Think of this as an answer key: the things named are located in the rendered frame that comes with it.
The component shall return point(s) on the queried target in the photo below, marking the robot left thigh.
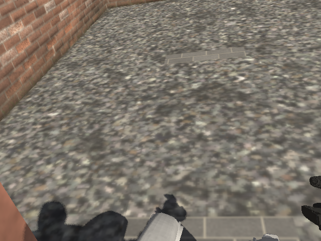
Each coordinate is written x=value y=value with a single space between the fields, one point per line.
x=162 y=227

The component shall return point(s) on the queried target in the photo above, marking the right robot hand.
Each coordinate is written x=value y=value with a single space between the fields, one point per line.
x=313 y=213

